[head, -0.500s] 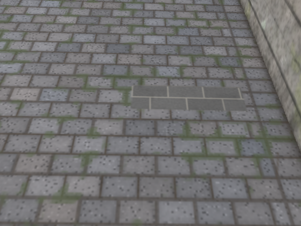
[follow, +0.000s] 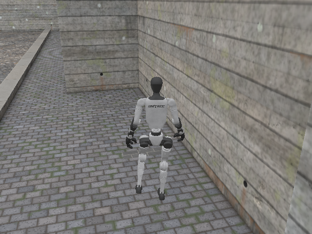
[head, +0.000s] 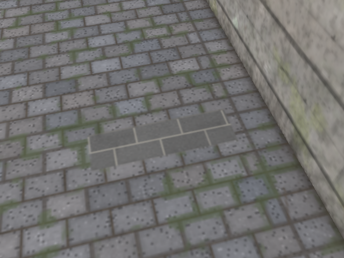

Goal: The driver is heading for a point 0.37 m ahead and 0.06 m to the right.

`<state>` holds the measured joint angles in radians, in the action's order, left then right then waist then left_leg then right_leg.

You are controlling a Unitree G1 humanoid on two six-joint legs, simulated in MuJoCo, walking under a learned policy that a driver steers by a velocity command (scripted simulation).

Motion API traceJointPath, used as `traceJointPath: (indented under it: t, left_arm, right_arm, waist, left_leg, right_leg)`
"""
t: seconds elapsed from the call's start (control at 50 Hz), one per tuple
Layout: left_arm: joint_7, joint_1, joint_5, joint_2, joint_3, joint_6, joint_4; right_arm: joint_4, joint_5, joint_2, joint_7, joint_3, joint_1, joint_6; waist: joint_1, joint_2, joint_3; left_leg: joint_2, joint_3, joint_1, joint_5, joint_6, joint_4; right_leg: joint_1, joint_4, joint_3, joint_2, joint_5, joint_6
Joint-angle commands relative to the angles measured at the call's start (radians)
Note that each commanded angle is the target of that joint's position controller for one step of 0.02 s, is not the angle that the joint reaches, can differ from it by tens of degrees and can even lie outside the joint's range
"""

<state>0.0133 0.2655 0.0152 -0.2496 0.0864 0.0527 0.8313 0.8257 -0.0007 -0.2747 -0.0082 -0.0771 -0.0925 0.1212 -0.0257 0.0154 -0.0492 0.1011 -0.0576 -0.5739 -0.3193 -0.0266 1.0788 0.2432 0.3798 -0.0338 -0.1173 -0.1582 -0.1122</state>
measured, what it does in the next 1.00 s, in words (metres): walks ahead: left foot, then right foot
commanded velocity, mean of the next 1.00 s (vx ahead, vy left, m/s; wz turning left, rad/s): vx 0.24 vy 0.00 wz -0.29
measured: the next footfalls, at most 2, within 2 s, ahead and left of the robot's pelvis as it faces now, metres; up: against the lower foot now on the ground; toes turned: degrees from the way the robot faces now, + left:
left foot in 0.28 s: +0.35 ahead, +0.14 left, +0.00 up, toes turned -13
right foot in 0.66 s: +0.35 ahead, -0.11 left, +0.00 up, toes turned -13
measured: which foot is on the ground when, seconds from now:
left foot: up 0.00-0.26, down 0.28-1.00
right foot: down 0.00-0.28, up 0.30-0.64, down 0.66-1.00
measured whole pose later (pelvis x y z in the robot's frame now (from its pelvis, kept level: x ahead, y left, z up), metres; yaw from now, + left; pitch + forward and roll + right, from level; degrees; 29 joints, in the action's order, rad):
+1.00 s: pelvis +0.31 +0.02 -0.01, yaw -15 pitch -1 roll +1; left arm -0.02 0.13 -0.03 -0.25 0.00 -0.01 0.70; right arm 0.94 0.02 -0.29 0.01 0.01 -0.16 0.03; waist 0.01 0.00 -0.04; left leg 0.00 0.03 -0.18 -0.33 0.00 0.53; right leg 0.29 0.57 -0.04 0.01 -0.25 0.01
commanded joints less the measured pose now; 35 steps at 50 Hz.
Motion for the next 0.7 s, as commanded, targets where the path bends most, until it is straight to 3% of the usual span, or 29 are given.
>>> traceJointPath:
  t: [0.02, 0.08, 0.14, 0.18, 0.22, 0.26, 0.28, 0.3, 0.32, 0.34, 0.36, 0.38, 0.4, 0.44, 0.5, 0.58, 0.62, 0.64, 0.66, 0.68, 0.7]
  left_arm:
    - [-0.023, -0.036, 0.002, -0.171, 0.036, 0.023, -0.09]
    - [-0.029, 0.009, 0.008, -0.173, 0.039, 0.014, -0.086]
    - [-0.036, 0.063, 0.013, -0.176, 0.037, 0.008, -0.066]
    - [-0.04, 0.083, 0.015, -0.166, 0.035, 0.004, -0.059]
    - [-0.039, 0.074, 0.002, -0.181, 0.04, -0.006, -0.069]
    - [-0.038, 0.054, -0.002, -0.146, 0.028, -0.008, -0.086]
    - [-0.036, 0.033, -0.016, -0.095, 0.008, -0.004, -0.11]
    - [-0.04, 0.179, 0.01, -0.048, -0.006, 0.005, -0.126]
    - [-0.04, 0.231, 0.017, -0.122, -0.002, 0.01, -0.107]
    - [-0.041, 0.163, 0.016, -0.187, 0.015, 0.002, -0.101]
    - [-0.042, 0.073, 0.006, -0.196, 0.015, -0.003, -0.122]
    - [-0.044, 0.025, -0.007, -0.192, 0.019, -0.004, -0.14]
    - [-0.043, 0.012, -0.009, -0.179, 0.02, -0.01, -0.152]
    - [-0.04, 0.036, 0.0, -0.112, 0.002, -0.027, -0.162]
    - [-0.04, 0.013, -0.012, -0.067, -0.024, -0.038, -0.18]
    - [-0.029, -0.048, -0.007, -0.108, -0.023, -0.051, -0.195]
    - [-0.031, -0.065, -0.022, -0.112, -0.023, -0.058, -0.194]
    - [-0.037, -0.083, -0.033, -0.138, -0.02, -0.062, -0.21]
    - [-0.048, -0.082, -0.046, -0.194, -0.014, -0.067, -0.229]
    - [-0.054, -0.136, -0.063, -0.2, -0.027, -0.072, -0.251]
    - [-0.044, -0.171, -0.056, -0.132, -0.042, -0.072, -0.241]
  right_arm:
    - [-0.071, 0.017, -0.065, -0.007, -0.014, 0.025, -0.009]
    - [-0.102, 0.011, -0.039, 0.002, 0.001, 0.136, -0.007]
    - [-0.14, -0.009, -0.058, 0.015, 0.004, 0.208, -0.003]
    - [-0.154, -0.01, -0.084, 0.024, -0.002, 0.222, 0.007]
    - [-0.15, -0.001, -0.121, 0.031, -0.015, 0.188, 0.021]
    - [-0.116, 0.005, -0.152, 0.027, -0.034, 0.04, 0.032]
    - [-0.099, 0.028, -0.207, 0.021, -0.049, -0.106, 0.037]
    - [-0.076, 0.054, -0.282, 0.019, -0.065, -0.204, 0.024]
    - [-0.08, 0.022, -0.212, 0.026, -0.051, -0.203, 0.017]
    - [-0.104, 0.012, -0.134, 0.025, -0.029, -0.135, 0.01]
    - [-0.121, 0.029, -0.098, 0.025, -0.012, -0.077, 0.0]
    - [-0.114, 0.035, -0.083, 0.028, -0.004, -0.05, -0.007]
    - [-0.105, 0.036, -0.074, 0.029, 0.004, -0.039, -0.008]
    - [-0.083, 0.03, -0.083, 0.033, 0.007, -0.013, -0.014]
    - [-0.067, 0.02, -0.14, 0.029, -0.004, 0.033, -0.035]
    - [-0.042, 0.006, -0.158, 0.027, 0.002, 0.014, -0.058]
    - [-0.027, -0.001, -0.141, 0.032, 0.017, 0.004, -0.059]
    - [-0.013, 0.004, -0.114, 0.037, 0.03, -0.029, -0.054]
    - [-0.012, 0.03, -0.076, 0.042, 0.047, -0.058, -0.047]
    - [0.014, 0.039, -0.039, 0.043, 0.06, -0.178, -0.044]
    - [0.024, 0.033, -0.055, 0.036, 0.061, -0.158, -0.053]
  waist:
    - [0.032, -0.035, 0.071]
    - [-0.015, -0.077, 0.053]
    - [-0.046, -0.096, 0.047]
    - [-0.048, -0.104, 0.049]
    - [-0.024, -0.13, 0.057]
    - [0.055, -0.141, 0.121]
    - [0.124, -0.067, 0.237]
    - [0.075, 0.23, 0.383]
    - [0.069, 0.283, 0.406]
    - [0.084, 0.167, 0.283]
    - [0.092, 0.073, 0.205]
    - [0.074, 0.027, 0.162]
    - [0.052, 0.032, 0.139]
    - [0.012, 0.075, 0.127]
    - [0.001, 0.105, 0.173]
    - [0.014, 0.104, 0.19]
    - [0.002, 0.087, 0.161]
    - [0.005, 0.065, 0.147]
    - [0.027, -0.035, 0.177]
    - [0.101, -0.152, 0.192]
    - [0.085, -0.162, 0.188]
  left_leg:
    - [-0.002, 0.015, -0.041, 0.134, -0.036, -0.182]
    - [-0.058, 0.028, 0.038, 0.347, -0.032, -0.425]
    - [-0.087, 0.0, 0.063, 0.397, -0.032, -0.543]
    - [-0.094, -0.023, 0.066, 0.361, -0.017, -0.595]
    - [-0.103, -0.021, 0.12, 0.279, 0.005, -0.607]
    - [-0.094, -0.01, 0.334, 0.26, 0.054, -0.65]
    - [0.049, -0.121, 0.57, 0.349, 0.116, -0.605]
    - [0.28, -0.537, 0.904, 0.363, 0.295, -0.651]
    - [0.347, -0.729, 0.917, 0.35, 0.348, -0.704]
    - [0.306, -0.565, 0.804, 0.46, 0.317, -0.692]
    - [0.254, -0.389, 0.693, 0.647, 0.298, -0.662]
    - [0.211, -0.29, 0.586, 0.788, 0.288, -0.663]
    - [0.178, -0.227, 0.508, 0.834, 0.276, -0.684]
    - [0.138, -0.149, 0.405, 0.847, 0.268, -0.727]
    - [0.105, -0.054, 0.337, 0.897, 0.268, -0.746]
    - [0.108, -0.049, 0.358, 0.68, 0.242, -0.728]
    - [0.076, -0.046, 0.315, 0.433, 0.194, -0.696]
    - [0.045, -0.044, 0.276, 0.275, 0.144, -0.676]
    - [-0.015, 0.0, 0.219, 0.084, 0.085, -0.59]
    - [-0.07, 0.055, 0.192, -0.127, 0.039, -0.553]
    - [-0.049, 0.049, 0.3, -0.057, 0.022, -0.588]
  right_leg:
    - [-0.019, -0.166, -0.251, 0.254, 0.28, -0.185]
    - [0.036, -0.146, -0.201, 0.192, 0.193, -0.129]
    - [-0.007, -0.116, -0.273, 0.219, 0.052, -0.11]
    - [-0.075, -0.055, -0.33, 0.24, 0.021, -0.099]
    - [-0.104, 0.011, -0.376, 0.252, 0.048, -0.078]
    - [-0.078, 0.16, -0.362, 0.193, 0.147, -0.036]
    - [0.036, 0.427, -0.275, 0.129, 0.1, 0.01]
    - [0.362, 0.775, -0.138, -0.009, -0.295, 0.088]
    - [0.47, 0.963, -0.169, 0.034, -0.461, 0.112]
    - [0.5, 1.042, -0.18, 0.064, -0.398, 0.132]
    - [0.488, 1.051, -0.138, 0.099, -0.366, 0.149]
    - [0.46, 0.993, -0.126, 0.122, -0.346, 0.151]
    - [0.411, 0.925, -0.112, 0.148, -0.339, 0.147]
    - [0.314, 0.751, -0.07, 0.158, -0.318, 0.148]
    - [0.143, 0.46, -0.006, 0.155, -0.176, 0.163]
    - [0.024, 0.248, 0.013, 0.136, -0.011, 0.146]
    - [-0.081, 0.084, 0.023, 0.122, 0.074, 0.114]
    - [-0.145, 0.022, -0.029, 0.164, 0.132, 0.089]
    - [-0.23, 0.029, -0.17, 0.304, 0.353, 0.043]
    - [-0.207, 0.053, -0.263, 0.418, 0.4, -0.056]
    - [-0.091, 0.033, -0.231, 0.374, 0.233, -0.062]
